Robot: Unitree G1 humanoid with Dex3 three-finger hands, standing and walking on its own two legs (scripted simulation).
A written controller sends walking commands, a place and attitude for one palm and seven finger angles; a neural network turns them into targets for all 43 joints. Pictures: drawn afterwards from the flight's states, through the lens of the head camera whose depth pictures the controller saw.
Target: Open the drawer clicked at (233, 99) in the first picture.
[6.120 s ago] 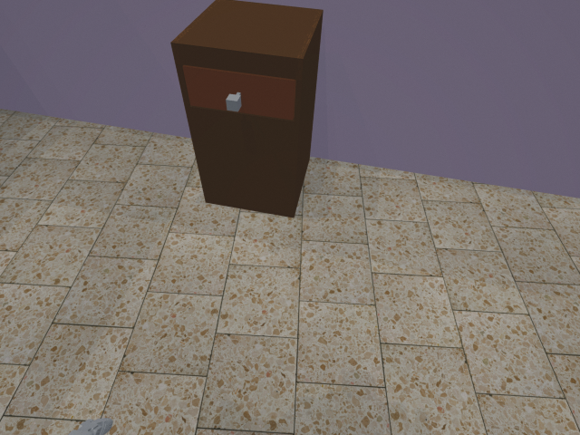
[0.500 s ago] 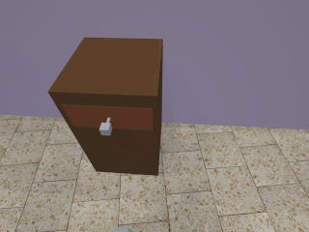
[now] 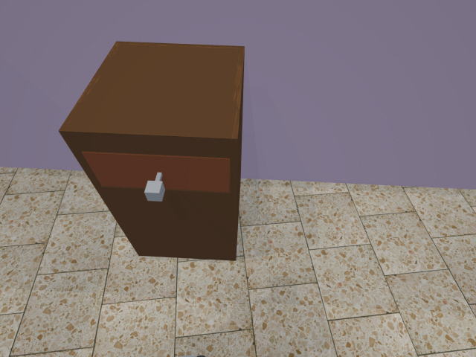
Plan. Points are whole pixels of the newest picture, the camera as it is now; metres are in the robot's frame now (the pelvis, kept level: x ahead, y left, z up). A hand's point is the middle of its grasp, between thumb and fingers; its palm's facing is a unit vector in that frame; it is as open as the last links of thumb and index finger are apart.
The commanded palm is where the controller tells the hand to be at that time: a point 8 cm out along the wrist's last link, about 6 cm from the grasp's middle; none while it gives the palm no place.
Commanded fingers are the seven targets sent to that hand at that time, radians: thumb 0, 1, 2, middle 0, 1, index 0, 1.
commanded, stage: come to a stop and stand still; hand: left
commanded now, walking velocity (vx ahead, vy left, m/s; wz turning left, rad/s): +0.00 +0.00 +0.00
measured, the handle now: (156, 185) +0.54 +0.26 -0.17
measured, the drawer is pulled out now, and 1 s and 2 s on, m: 0.00 0.00 0.00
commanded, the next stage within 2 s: look again from close up in 0.58 s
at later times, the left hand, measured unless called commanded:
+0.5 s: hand out of the picture -0.02 +0.10 -0.17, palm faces +0.07 -0.98 -0.21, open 7.2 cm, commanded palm none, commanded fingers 0.00 0.90 0.90 -0.20 -0.30 -0.20 -0.30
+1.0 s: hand out of the picture +0.02 +0.17 -0.18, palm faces +0.07 -0.97 -0.22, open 7.3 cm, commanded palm none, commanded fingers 0.00 0.90 0.90 -0.20 -0.30 -0.20 -0.30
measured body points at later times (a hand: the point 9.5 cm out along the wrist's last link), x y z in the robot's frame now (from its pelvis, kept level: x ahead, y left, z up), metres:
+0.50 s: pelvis -0.02 -0.07 +0.00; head -0.01 -0.08 +0.45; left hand -0.02 +0.15 -0.15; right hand -0.06 -0.28 -0.17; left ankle -0.01 +0.11 -0.74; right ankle -0.04 -0.13 -0.74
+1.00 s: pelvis -0.01 -0.02 +0.00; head -0.01 -0.01 +0.45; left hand +0.01 +0.22 -0.16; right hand +0.06 -0.26 -0.14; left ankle -0.02 +0.09 -0.74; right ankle -0.04 -0.13 -0.74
